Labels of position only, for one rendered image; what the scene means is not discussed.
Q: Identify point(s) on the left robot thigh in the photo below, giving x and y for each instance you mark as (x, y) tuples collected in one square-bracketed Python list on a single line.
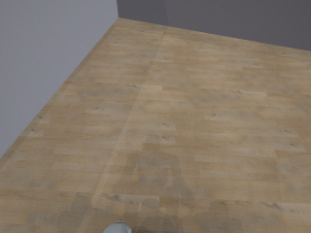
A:
[(117, 228)]

